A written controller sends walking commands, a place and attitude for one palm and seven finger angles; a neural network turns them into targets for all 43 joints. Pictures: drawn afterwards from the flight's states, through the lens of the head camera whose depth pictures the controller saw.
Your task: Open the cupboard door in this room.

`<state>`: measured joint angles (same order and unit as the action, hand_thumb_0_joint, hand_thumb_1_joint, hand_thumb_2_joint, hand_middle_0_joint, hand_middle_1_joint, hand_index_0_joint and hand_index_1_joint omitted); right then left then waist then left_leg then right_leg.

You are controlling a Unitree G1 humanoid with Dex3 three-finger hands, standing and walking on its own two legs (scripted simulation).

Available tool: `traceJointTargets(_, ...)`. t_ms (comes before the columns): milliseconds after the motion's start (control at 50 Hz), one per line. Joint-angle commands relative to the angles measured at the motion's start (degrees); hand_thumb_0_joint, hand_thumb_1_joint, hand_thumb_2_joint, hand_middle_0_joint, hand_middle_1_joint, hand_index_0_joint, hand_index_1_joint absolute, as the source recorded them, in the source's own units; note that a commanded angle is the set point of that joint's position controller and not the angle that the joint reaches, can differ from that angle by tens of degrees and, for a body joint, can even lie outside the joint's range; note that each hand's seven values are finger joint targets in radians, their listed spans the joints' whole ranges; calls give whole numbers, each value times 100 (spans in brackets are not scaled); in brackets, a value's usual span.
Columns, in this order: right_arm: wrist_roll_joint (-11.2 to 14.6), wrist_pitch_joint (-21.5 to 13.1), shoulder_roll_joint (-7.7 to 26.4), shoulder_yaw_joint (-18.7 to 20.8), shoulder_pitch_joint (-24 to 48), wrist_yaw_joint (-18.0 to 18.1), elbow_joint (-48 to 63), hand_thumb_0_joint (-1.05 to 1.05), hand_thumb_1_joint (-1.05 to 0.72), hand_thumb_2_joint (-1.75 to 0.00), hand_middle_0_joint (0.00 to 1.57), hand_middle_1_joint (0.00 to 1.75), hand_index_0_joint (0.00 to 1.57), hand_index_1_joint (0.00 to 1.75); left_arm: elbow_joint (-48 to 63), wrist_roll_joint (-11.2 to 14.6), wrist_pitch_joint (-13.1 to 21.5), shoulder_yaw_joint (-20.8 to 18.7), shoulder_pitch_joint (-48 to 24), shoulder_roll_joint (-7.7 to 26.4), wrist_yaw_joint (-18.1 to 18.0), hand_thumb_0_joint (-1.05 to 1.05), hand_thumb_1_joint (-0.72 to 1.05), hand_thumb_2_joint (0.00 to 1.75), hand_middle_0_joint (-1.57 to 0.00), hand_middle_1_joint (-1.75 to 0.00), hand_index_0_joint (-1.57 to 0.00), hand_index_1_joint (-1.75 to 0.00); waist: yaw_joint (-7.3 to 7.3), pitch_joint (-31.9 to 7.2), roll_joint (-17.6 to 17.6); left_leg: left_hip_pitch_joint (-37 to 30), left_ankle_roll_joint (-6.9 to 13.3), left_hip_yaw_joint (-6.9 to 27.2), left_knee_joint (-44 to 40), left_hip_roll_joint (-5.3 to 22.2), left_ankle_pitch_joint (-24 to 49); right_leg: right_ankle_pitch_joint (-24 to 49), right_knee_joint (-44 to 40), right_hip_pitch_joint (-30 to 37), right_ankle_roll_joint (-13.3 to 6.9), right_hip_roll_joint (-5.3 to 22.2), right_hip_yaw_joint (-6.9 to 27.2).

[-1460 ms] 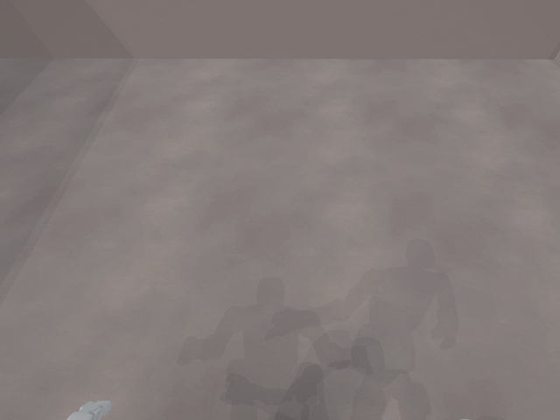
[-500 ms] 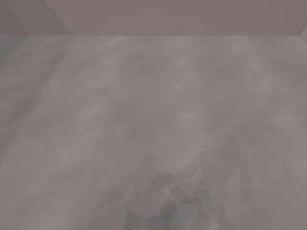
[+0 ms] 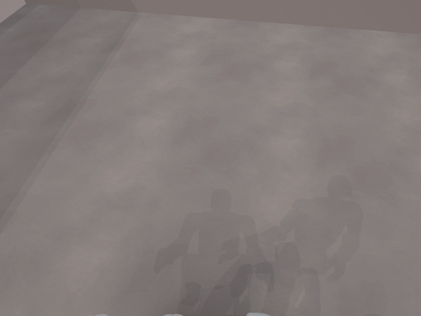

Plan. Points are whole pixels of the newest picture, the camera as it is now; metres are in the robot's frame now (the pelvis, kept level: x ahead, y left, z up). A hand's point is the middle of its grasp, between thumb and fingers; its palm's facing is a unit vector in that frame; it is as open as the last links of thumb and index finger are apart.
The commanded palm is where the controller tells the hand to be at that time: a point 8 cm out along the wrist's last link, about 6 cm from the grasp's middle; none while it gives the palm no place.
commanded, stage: turn or walk to find it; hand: left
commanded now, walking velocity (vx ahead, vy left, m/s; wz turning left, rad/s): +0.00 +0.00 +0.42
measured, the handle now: out of the picture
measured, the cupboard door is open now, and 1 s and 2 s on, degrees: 0 0 0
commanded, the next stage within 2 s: stand and wait in 1.76 s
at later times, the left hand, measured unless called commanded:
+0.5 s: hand out of the picture -0.07 +0.21 -0.18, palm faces +0.29 -0.92 -0.24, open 7.4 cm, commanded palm none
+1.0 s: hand out of the picture -0.08 +0.17 -0.14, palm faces +0.47 -0.84 -0.28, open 7.4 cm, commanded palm none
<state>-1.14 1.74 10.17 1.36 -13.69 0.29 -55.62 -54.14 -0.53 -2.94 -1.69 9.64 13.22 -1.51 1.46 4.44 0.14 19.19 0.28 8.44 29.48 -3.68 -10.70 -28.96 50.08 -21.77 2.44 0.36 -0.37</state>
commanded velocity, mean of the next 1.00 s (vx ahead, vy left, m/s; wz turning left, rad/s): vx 0.00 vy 0.00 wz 0.42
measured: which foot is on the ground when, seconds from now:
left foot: down 0.00-0.10, up 0.12-0.46, down 0.48-0.86, up 0.88-1.00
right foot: up 0.00-0.08, down 0.10-0.48, up 0.50-0.84, down 0.86-1.00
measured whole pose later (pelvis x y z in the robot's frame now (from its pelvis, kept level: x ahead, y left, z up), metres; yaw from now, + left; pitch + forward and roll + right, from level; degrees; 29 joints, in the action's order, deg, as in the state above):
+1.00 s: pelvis -0.07 -0.04 +0.00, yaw +28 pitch -2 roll +1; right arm -1.2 4.3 14.0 4.9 -12.5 -1.0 -55.7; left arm -51.4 -1.6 -1.1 -1.8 12.6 9.8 -1.4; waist 0.8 3.2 2.5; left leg 26.9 -1.6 1.9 62.4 -1.4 -22.6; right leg -16.0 31.8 -14.1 -1.4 3.7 -6.9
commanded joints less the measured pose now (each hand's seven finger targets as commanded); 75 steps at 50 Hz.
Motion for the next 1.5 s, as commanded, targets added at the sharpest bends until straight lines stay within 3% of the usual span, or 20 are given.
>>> traceJointTargets(0,-24,-29,1402,445,-107,91,406,0,-90,-90,20,30,20,30,468,56,183,-158,384,407,-37,0,90,90,-20,-30,-20,-30,-101,-1021,814,-739,911,1619,-608,1214,1814,492,-1311,566,-7,-142,-15)
traceJointTargets(40,37,1,1250,453,44,51,496,0,-90,-90,20,30,20,30,371,30,235,-222,835,568,-63,0,90,90,-20,-30,-20,-30,-317,-1002,463,218,508,1331,-206,841,669,1426,-2730,1783,-32,81,61)
traceJointTargets(80,25,12,774,426,177,10,749,0,-90,-90,20,30,20,30,515,-100,273,-354,754,1356,-102,0,90,90,-20,-30,-20,-30,-391,-438,-1649,1849,-208,-391,2198,-199,-1945,1264,-3719,1731,-1025,2568,2459)
traceJointTargets(200,-1,154,791,437,6,-122,345,0,-90,-90,20,30,20,30,633,-93,346,-229,163,797,-90,0,90,90,-20,-30,-20,-30,-13,-18,-984,1232,-314,-687,3873,416,-949,2080,-3324,662,-1007,1613,530)
traceJointTargets(340,67,64,648,286,689,-117,503,0,-90,-90,20,30,20,30,326,-160,310,-356,896,1163,-74,0,90,90,-20,-30,-20,-30,-416,-358,-1136,563,-317,-1169,1685,446,-1636,3828,-2713,1512,-1163,1910,237)
traceJointTargets(420,78,-28,810,284,142,-89,370,0,-90,-90,20,30,20,30,263,-91,250,-365,708,1158,-50,0,90,90,-20,-30,-20,-30,-96,-684,-980,-804,-181,-1314,-333,423,-365,3827,-1821,1113,-609,1695,-283)
traceJointTargets(460,13,-122,1735,476,-278,-63,343,0,-90,-90,20,30,20,30,572,-37,183,-251,766,544,11,0,90,90,-20,-30,-20,-30,59,-958,1642,-2307,727,1122,-862,2516,3144,-294,198,-1034,152,635,-872)
traceJointTargets(480,28,-86,1842,508,-536,-19,268,0,-90,-90,20,30,20,30,684,-81,131,-200,407,572,-18,0,90,90,-20,-30,-20,-30,238,-946,1165,-1957,1193,1065,-790,2778,3689,-819,979,-1009,106,564,-407)
traceJointTargets(580,14,-156,1285,338,263,107,429,0,-90,-90,20,30,20,30,351,-30,100,-251,393,544,55,0,90,90,-20,-30,-20,-30,-106,-635,859,-1338,916,170,-817,1740,2858,381,1288,-867,193,538,-105)
traceJointTargets(800,0,-29,1284,459,405,26,559,0,-90,-90,20,30,20,30,406,5,210,-262,832,399,1,0,90,90,-20,-30,-20,-30,-303,-650,643,-234,685,691,-376,1356,1332,1421,-2112,1195,104,144,-310)
traceJointTargets(820,39,-33,1115,447,377,-8,565,0,-90,-90,20,30,20,30,392,-31,271,-303,963,622,-25,0,90,90,-20,-30,-20,-30,-374,-630,148,314,404,475,73,1043,630,1795,-2783,1801,37,462,-6)
traceJointTargets(840,80,-40,703,379,212,-40,695,0,-90,-90,20,30,20,30,426,-127,343,-407,1053,1131,-74,0,90,90,-20,-30,-20,-30,-370,-699,-1415,1317,-30,-424,1367,224,-964,2018,-3319,2321,-453,1918,1565)
traceJointTargets(860,11,17,814,435,354,-23,754,0,-90,-90,20,30,20,30,521,-87,322,-413,1007,1323,-63,0,90,90,-20,-30,-20,-30,-471,-572,-1788,1290,-128,-495,2521,105,-2196,2060,-3565,1502,-1003,2661,2046)
traceJointTargets(940,-34,163,794,468,58,-150,352,0,-90,-90,20,30,20,30,755,-93,316,-299,-5,787,-77,0,90,90,-20,-30,-20,-30,11,-63,-809,1018,-211,-565,4034,489,-1085,1185,-3577,420,-890,1778,659)
traceJointTargets(1140,49,82,583,305,496,-128,393,0,-90,-90,20,30,20,30,359,-153,285,-407,776,1062,-73,0,90,90,-20,-30,-20,-30,-454,-498,-1080,439,-295,-1200,1656,538,-1729,2843,-2998,1480,-1134,2036,145)
traceJointTargets(1200,64,10,592,285,85,-78,280,0,-90,-90,20,30,20,30,275,-118,252,-419,666,1097,-54,0,90,90,-20,-30,-20,-30,-227,-724,-1057,-328,-239,-1424,420,449,-1067,3322,-2442,1338,-855,1961,-200)
traceJointTargets(1240,29,-90,1055,366,-323,-73,212,0,-90,-90,20,30,20,30,349,-25,172,-376,636,766,-19,0,90,90,-20,-30,-20,-30,16,-879,261,-1560,72,-438,-952,1191,240,2055,-1107,188,-222,1371,-819)
traceJointTargets(1260,-11,-101,1591,479,-422,-44,258,0,-90,-90,20,30,20,30,585,-18,140,-283,511,391,27,0,90,90,-20,-30,-20,-30,74,-610,1841,-1732,731,1219,-1251,2530,1877,-410,42,-1144,177,661,-984)
traceJointTargets(1320,-17,-91,1350,421,-40,82,247,0,-90,-90,20,30,20,30,497,-76,38,-312,-33,530,34,0,90,90,-20,-30,-20,-30,29,-250,1290,-723,928,822,-1399,2158,745,146,1374,-1135,95,682,-61)
traceJointTargets(1480,-2,-139,1235,406,-92,115,270,0,-90,-90,20,30,20,30,374,-26,87,-262,99,393,53,0,90,90,-20,-30,-20,-30,44,-631,680,-1562,1009,481,-983,1734,2279,402,421,-774,255,418,-127)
